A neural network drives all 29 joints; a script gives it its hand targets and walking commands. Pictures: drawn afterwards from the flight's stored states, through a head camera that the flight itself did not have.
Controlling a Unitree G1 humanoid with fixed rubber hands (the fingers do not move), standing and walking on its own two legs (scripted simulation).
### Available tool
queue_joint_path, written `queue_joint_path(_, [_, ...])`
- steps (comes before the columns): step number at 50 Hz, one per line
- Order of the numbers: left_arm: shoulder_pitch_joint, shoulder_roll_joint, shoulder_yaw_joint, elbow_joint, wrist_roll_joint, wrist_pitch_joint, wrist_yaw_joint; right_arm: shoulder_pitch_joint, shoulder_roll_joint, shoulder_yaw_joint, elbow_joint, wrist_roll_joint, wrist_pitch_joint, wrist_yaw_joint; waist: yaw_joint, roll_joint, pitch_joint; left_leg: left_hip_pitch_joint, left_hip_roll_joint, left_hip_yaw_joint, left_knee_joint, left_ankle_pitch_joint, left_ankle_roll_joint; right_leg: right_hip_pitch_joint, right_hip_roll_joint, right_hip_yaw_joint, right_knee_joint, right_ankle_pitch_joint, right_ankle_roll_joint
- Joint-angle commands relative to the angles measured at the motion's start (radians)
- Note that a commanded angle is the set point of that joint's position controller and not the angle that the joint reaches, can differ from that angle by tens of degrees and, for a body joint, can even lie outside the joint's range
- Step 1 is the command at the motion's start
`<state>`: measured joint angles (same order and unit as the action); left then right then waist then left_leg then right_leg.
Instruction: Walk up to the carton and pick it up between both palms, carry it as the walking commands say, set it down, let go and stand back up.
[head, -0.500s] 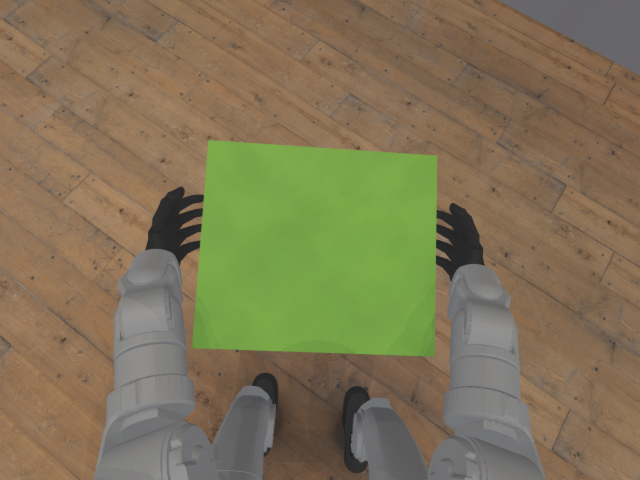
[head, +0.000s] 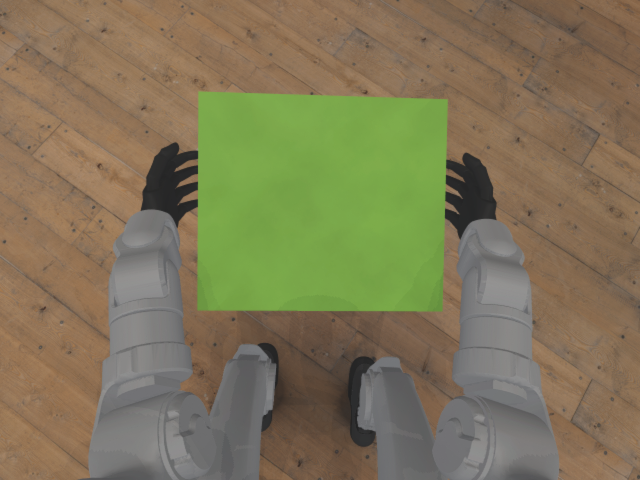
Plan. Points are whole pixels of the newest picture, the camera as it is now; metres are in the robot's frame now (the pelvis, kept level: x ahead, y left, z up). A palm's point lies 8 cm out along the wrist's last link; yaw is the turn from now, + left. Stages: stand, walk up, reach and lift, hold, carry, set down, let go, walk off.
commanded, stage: set down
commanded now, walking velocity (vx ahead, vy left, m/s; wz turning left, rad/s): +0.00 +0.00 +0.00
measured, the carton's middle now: (318, 208) +0.45 +0.03 -0.16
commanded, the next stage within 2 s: none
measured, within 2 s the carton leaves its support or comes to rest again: neither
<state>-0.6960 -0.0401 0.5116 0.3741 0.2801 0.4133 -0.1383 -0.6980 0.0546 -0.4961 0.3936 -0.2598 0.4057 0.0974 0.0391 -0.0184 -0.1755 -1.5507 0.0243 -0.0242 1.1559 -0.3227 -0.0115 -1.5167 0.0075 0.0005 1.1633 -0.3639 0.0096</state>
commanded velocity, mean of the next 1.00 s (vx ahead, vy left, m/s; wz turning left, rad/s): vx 0.00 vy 0.00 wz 0.00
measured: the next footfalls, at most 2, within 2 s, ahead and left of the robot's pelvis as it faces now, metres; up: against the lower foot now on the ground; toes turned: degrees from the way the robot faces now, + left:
none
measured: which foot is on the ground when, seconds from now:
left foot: down 0.00-1.00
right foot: down 0.00-1.00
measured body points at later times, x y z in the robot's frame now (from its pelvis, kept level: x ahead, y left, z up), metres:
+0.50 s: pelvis -0.01 +0.00 -0.08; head +0.26 +0.02 +0.28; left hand +0.45 +0.22 -0.17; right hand +0.47 -0.15 -0.17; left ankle +0.08 +0.13 -0.61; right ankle +0.07 -0.13 -0.61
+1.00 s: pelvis -0.03 +0.00 -0.15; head +0.28 +0.02 +0.17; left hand +0.48 +0.22 -0.26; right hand +0.50 -0.16 -0.26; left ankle +0.08 +0.13 -0.61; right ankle +0.07 -0.13 -0.61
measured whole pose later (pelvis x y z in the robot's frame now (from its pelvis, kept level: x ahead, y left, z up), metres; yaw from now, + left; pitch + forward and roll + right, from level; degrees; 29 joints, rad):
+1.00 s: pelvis -0.03 +0.00 -0.15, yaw -1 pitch +51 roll -2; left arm -1.09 0.15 0.46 0.63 0.17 0.40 -0.05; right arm -1.10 -0.13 -0.46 0.64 -0.15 0.39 0.02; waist 0.03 -0.02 -0.14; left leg -2.17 0.01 -0.03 1.70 -0.42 -0.01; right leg -2.14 0.01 0.02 1.72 -0.47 0.03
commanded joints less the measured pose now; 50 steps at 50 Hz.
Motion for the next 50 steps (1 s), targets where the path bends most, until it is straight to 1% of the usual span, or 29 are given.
queue_joint_path(1, [-0.51, -0.83, -0.623, 0.09, -0.189, -0.002, -0.293, -0.54, 0.833, 0.615, 0.07, 0.188, -0.016, 0.292, 0.01, 0.015, -0.835, 0.5, -0.129, 0.04, -0.04, 0.199, 0.015, 0.335, 0.132, -0.035, -0.061, 0.173, -0.017])
queue_joint_path(7, [-0.568, -0.815, -0.621, 0.109, -0.205, -0.008, -0.284, -0.59, 0.824, 0.606, 0.096, 0.2, -0.018, 0.284, 0.012, 0.009, -0.885, 0.419, -0.129, 0.047, 0.028, 0.191, 0.011, 0.271, 0.132, -0.039, 0.009, 0.166, -0.013])
queue_joint_path(15, [-0.648, -0.795, -0.631, 0.131, -0.235, -0.021, -0.269, -0.661, 0.816, 0.615, 0.119, 0.223, -0.025, 0.268, 0.017, 0.003, -0.974, 0.325, -0.132, 0.057, 0.122, 0.215, 0.006, 0.206, 0.133, -0.044, 0.106, 0.193, -0.008])
queue_joint_path(21, [-0.715, -0.772, -0.627, 0.165, -0.258, -0.029, -0.26, -0.718, 0.798, 0.614, 0.145, 0.235, -0.029, 0.253, 0.014, 0.002, -1.017, 0.239, -0.138, 0.068, 0.187, 0.21, 0.002, 0.167, 0.132, -0.046, 0.173, 0.2, -0.005])
queue_joint_path(28, [-0.802, -0.746, -0.603, 0.21, -0.279, -0.033, -0.245, -0.802, 0.756, 0.579, 0.183, 0.242, -0.031, 0.239, 0.002, 0.015, -1.022, 0.172, -0.141, 0.076, 0.242, 0.159, -0.002, 0.081, 0.132, -0.06, 0.235, 0.144, -0.006])
queue_joint_path(37, [-0.896, -0.719, -0.562, 0.233, -0.276, -0.025, -0.215, -0.919, 0.71, 0.527, 0.232, 0.257, -0.033, 0.24, 0.006, 0.029, -0.998, 0.164, -0.13, 0.072, 0.303, 0.093, -0.002, -0.076, 0.133, -0.088, 0.31, 0.04, -0.01])
queue_joint_path(42, [-0.941, -0.706, -0.556, 0.239, -0.278, -0.026, -0.206, -0.967, 0.703, 0.52, 0.239, 0.263, -0.035, 0.235, 0.007, 0.026, -1.019, 0.131, -0.127, 0.081, 0.352, 0.102, -0.002, -0.11, 0.131, -0.092, 0.359, 0.037, -0.009])
queue_joint_path(50, [-0.99, -0.675, -0.566, 0.236, -0.3, -0.033, -0.203, -1.024, 0.69, 0.543, 0.223, 0.287, -0.041, 0.21, 0.011, 0.011, -1.063, 0.06, -0.125, 0.093, 0.431, 0.125, 0.0, -0.113, 0.126, -0.091, 0.435, 0.076, -0.004])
